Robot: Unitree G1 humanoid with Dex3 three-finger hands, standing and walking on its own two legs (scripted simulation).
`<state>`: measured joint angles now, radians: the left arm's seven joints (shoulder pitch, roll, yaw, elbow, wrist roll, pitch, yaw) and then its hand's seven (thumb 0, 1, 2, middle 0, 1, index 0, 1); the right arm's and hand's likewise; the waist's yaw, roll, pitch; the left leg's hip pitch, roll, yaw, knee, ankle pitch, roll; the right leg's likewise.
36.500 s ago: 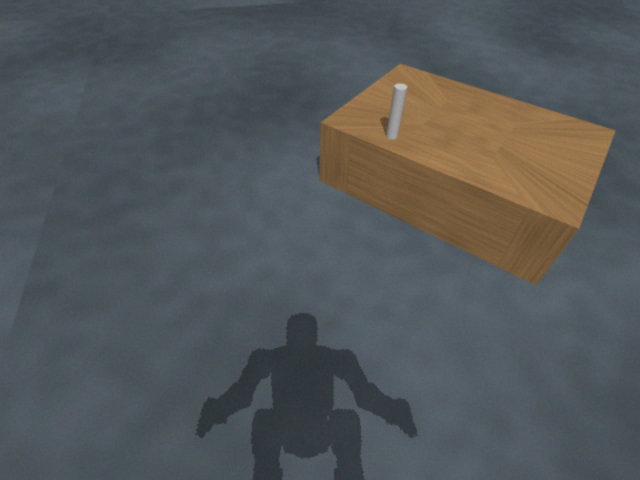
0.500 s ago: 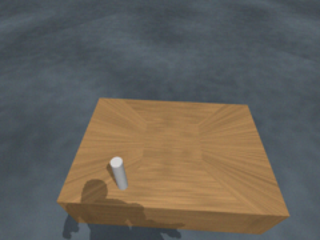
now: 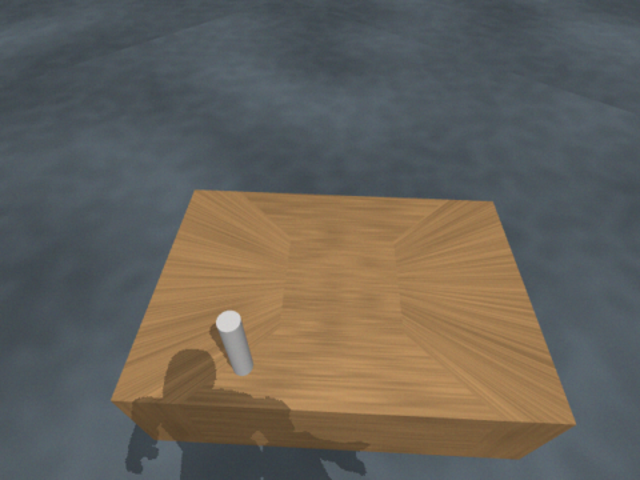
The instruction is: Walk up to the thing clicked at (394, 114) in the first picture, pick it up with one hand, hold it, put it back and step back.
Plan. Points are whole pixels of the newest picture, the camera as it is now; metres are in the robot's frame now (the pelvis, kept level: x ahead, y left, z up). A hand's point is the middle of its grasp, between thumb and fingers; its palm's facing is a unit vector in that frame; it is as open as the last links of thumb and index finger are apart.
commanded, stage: stand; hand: left
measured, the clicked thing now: (236, 345) +0.46 +0.19 -0.34
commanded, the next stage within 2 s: step back in 1.08 s
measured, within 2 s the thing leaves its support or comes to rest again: neither
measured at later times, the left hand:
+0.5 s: hand out of the picture +0.08 +0.25 -0.16, palm faces +0.01 -0.94 -0.34, open 7.4 cm
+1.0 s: hand out of the picture +0.08 +0.25 -0.16, palm faces +0.00 -0.94 -0.34, open 7.4 cm
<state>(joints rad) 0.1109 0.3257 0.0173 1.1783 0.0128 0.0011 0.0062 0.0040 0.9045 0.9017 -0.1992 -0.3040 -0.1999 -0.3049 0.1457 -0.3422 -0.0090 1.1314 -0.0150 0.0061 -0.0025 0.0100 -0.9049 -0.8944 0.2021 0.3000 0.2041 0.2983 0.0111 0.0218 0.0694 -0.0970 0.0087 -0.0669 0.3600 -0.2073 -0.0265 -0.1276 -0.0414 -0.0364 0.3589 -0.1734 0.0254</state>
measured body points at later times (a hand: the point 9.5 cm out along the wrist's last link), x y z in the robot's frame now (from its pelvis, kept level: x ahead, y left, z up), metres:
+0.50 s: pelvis +0.01 +0.00 +0.00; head +0.02 -0.01 +0.45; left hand +0.08 +0.30 -0.13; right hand +0.08 -0.30 -0.14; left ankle +0.00 +0.14 -0.75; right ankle +0.02 -0.13 -0.75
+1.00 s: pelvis +0.01 +0.00 +0.00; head +0.02 -0.01 +0.45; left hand +0.08 +0.30 -0.13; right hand +0.08 -0.30 -0.14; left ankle +0.00 +0.14 -0.75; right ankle +0.02 -0.13 -0.75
